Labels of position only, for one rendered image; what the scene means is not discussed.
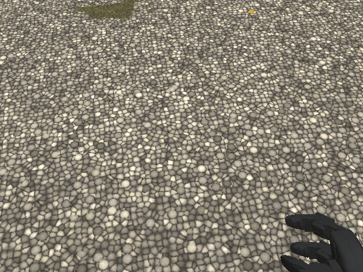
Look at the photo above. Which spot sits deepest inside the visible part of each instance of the robot right hand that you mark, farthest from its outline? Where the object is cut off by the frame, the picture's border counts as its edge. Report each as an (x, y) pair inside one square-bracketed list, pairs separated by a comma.
[(343, 254)]

